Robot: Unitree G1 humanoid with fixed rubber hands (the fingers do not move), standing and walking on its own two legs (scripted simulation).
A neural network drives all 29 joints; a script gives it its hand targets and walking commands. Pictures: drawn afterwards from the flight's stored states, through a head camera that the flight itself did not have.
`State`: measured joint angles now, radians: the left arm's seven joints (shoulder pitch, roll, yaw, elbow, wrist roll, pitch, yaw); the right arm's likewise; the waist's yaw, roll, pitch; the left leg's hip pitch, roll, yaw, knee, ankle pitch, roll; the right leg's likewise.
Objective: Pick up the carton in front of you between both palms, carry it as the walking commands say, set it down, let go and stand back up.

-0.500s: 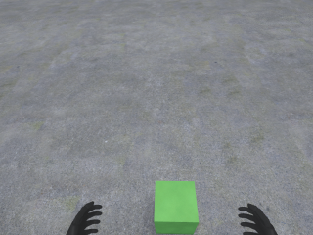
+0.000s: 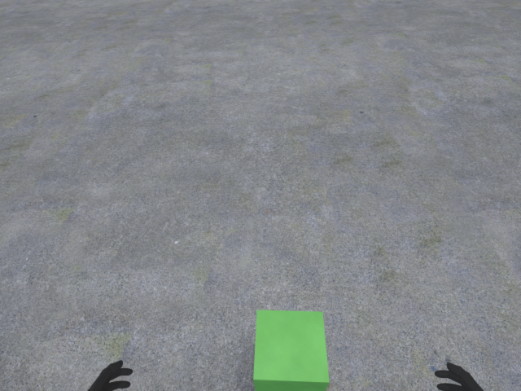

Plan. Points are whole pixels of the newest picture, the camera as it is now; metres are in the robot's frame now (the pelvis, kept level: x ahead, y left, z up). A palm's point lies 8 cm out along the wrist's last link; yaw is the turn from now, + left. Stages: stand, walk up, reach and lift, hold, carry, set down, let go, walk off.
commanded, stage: stand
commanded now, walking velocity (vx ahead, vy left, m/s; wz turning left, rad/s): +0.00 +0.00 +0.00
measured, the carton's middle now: (289, 357) +0.39 -0.03 -0.65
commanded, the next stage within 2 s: none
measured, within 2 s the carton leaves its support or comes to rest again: neither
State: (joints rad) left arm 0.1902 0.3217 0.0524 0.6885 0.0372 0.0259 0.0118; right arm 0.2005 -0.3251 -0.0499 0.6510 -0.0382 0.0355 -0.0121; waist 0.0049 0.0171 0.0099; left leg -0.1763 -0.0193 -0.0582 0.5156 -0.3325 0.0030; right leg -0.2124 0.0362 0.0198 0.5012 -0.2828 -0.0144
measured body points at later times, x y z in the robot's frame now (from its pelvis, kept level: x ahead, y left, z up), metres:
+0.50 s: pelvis +0.00 +0.00 +0.01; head +0.00 +0.00 +0.46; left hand +0.12 +0.30 -0.10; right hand +0.13 -0.30 -0.10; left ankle -0.04 +0.12 -0.74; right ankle -0.01 -0.11 -0.74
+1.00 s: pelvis -0.01 +0.00 +0.01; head -0.02 +0.00 +0.46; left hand +0.09 +0.31 -0.10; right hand +0.10 -0.30 -0.10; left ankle -0.04 +0.12 -0.74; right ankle -0.01 -0.11 -0.74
